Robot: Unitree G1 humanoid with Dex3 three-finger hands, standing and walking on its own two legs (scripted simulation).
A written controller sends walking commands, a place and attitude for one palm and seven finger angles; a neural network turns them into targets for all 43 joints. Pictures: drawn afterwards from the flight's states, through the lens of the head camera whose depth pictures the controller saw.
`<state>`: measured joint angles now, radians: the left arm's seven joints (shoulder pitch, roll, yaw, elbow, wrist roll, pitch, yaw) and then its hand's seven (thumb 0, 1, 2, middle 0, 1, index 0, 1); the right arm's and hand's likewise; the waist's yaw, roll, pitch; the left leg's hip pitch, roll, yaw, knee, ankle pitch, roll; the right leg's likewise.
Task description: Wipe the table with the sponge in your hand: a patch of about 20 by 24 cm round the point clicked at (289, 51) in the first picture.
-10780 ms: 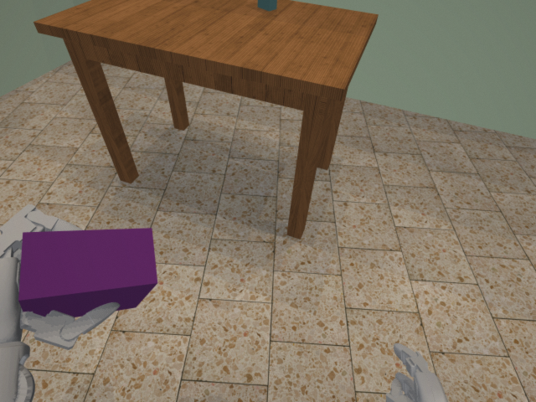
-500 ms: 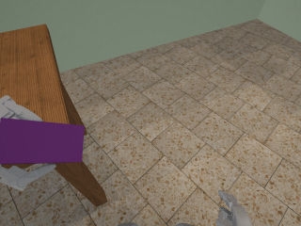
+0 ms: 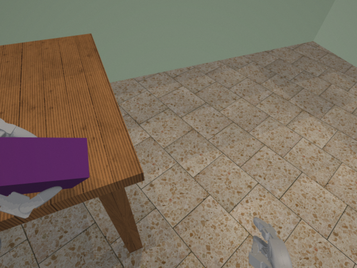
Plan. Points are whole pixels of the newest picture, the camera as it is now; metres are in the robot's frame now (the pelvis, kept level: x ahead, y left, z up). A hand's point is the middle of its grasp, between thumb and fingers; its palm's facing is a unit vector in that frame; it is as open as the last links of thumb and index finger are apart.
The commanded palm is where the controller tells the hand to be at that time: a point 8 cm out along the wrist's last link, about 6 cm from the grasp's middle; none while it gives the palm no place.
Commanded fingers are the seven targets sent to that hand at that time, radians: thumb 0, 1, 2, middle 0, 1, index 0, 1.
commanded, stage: shuffle to correct the standing spot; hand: left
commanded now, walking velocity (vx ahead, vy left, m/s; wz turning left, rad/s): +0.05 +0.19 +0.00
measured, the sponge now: (53, 167) +0.24 +0.23 +0.16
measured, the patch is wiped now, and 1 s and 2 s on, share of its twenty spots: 0.00 0.00 0.00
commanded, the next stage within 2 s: come to a stop and stand still in 0.22 s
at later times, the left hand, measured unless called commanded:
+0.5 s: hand out of the picture +0.20 +0.37 +0.17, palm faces +0.42 -0.82 -0.39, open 10.6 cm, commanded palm +0.13 +0.40 +0.19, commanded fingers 0.00 0.10 1.30 -1.20 -1.60 -1.20 -1.60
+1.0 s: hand out of the picture +0.20 +0.38 +0.17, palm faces +0.40 -0.85 -0.33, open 10.6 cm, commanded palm +0.14 +0.41 +0.19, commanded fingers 0.00 0.10 1.30 -1.20 -1.60 -1.20 -1.60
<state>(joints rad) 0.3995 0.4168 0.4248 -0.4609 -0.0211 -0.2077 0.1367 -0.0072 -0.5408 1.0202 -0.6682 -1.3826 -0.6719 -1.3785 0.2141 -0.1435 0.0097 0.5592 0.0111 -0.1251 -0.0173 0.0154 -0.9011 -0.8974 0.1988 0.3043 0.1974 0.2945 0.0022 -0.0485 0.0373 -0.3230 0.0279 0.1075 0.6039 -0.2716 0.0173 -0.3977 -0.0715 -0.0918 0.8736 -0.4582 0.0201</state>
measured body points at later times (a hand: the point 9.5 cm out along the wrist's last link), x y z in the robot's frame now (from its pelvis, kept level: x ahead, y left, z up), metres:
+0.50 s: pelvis -0.02 +0.11 +0.00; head -0.01 +0.13 +0.45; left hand +0.17 +0.41 +0.19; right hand +0.14 -0.12 -0.08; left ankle +0.02 +0.25 -0.73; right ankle -0.03 +0.00 -0.71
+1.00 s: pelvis -0.02 +0.13 +0.01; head -0.02 +0.15 +0.46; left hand +0.17 +0.42 +0.18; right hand +0.14 -0.10 -0.06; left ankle +0.02 +0.25 -0.73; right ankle -0.03 +0.04 -0.73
